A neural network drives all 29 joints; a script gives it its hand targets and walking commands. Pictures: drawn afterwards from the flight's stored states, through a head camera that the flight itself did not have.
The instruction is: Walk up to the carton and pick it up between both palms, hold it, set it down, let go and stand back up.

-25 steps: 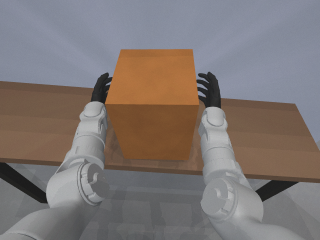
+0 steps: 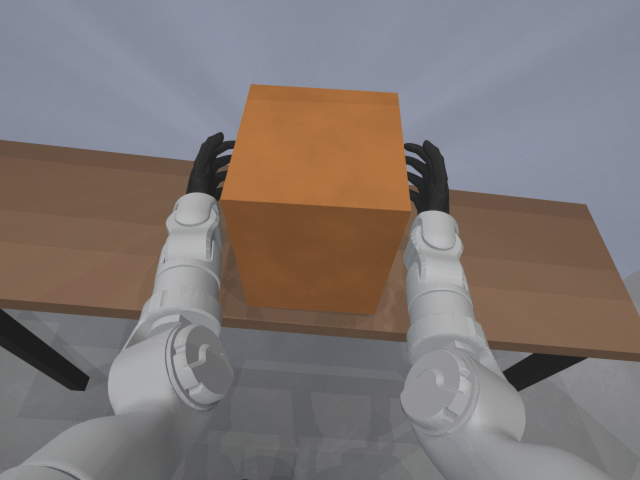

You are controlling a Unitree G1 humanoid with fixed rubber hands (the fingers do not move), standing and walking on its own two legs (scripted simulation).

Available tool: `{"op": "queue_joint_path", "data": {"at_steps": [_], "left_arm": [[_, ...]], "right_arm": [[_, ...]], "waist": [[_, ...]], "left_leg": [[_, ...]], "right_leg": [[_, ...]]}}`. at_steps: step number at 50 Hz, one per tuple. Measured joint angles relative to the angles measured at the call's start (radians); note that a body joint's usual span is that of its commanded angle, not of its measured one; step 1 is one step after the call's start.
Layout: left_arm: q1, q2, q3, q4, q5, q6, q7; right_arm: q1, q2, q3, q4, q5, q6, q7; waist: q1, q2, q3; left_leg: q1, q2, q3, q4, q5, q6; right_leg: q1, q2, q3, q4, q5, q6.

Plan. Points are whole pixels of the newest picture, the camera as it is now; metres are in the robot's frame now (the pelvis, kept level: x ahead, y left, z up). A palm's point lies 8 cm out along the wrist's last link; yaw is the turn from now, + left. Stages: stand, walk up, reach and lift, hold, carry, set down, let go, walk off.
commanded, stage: set down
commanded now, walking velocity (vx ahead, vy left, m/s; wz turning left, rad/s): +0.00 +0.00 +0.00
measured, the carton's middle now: (317, 207) +0.46 +0.06 +0.04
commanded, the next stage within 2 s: none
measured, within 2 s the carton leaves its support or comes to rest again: rests again in 1.00 s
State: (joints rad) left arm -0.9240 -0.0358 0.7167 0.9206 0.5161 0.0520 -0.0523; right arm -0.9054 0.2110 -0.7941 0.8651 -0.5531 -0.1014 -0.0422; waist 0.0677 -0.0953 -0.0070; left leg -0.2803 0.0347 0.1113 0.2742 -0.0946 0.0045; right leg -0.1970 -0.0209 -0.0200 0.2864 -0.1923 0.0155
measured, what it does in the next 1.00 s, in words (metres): stands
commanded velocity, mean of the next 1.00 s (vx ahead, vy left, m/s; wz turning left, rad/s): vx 0.00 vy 0.00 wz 0.00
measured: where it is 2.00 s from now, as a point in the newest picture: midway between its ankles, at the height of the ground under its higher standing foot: outside the picture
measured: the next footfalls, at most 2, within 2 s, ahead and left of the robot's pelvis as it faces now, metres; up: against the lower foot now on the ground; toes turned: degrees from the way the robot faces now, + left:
none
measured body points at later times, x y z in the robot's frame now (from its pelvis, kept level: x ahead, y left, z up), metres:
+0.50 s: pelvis +0.00 +0.00 +0.00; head +0.07 +0.03 +0.44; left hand +0.44 +0.20 +0.08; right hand +0.45 -0.09 +0.09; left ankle +0.02 +0.12 -0.75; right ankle -0.04 -0.12 -0.75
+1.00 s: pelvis +0.00 +0.00 +0.00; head +0.07 +0.03 +0.44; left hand +0.45 +0.21 +0.06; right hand +0.46 -0.09 +0.08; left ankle +0.02 +0.11 -0.75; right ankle -0.04 -0.12 -0.75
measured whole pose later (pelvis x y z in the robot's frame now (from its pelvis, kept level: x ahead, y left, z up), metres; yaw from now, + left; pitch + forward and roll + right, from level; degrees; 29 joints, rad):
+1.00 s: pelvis +0.00 +0.00 +0.00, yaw -1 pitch +11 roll +0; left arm -0.94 0.07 0.61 1.07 0.39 -0.04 -0.02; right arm -0.89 0.12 -0.55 0.93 -0.39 -0.06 -0.08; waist 0.06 -0.08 -0.05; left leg -0.39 0.06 0.14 0.31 -0.10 0.01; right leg -0.30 -0.01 -0.02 0.30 -0.19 0.01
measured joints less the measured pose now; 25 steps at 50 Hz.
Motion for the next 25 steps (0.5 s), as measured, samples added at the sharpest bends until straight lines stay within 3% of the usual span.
{"op": "queue_joint_path", "data": {"at_steps": [25], "left_arm": [[-0.007,-0.007,0.050,-0.010,0.017,-0.052,-0.034]], "right_arm": [[0.041,0.028,0.041,-0.078,-0.021,0.003,0.001]], "waist": [[0.003,0.017,0.011]], "left_leg": [[-0.019,0.007,0.023,-0.008,0.001,0.000]], "right_leg": [[-0.029,0.000,0.001,0.002,-0.001,-0.002]]}}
